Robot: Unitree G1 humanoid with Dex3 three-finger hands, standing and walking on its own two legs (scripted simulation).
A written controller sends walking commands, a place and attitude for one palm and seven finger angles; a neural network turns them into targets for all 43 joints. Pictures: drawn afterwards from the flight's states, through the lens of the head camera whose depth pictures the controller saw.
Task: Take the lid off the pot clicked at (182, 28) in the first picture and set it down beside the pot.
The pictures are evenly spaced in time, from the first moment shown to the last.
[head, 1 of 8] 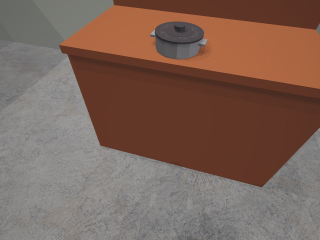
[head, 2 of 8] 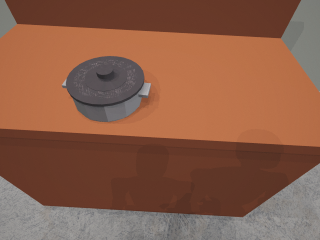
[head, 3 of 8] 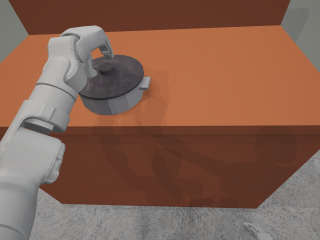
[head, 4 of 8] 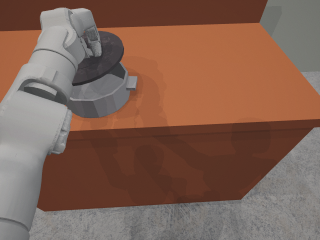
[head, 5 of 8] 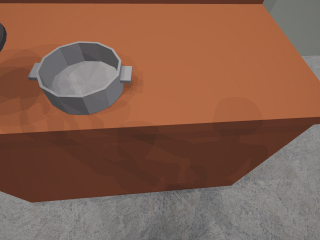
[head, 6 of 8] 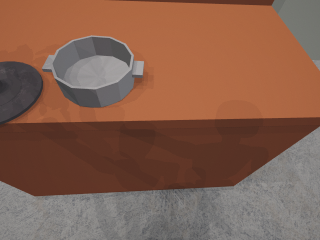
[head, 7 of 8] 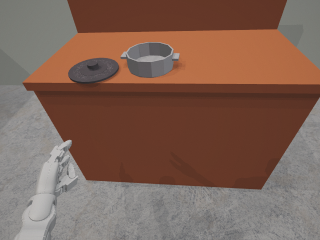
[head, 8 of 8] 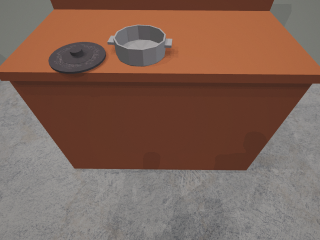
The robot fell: no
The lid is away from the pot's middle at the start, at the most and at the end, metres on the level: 0.00 0.25 0.24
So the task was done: yes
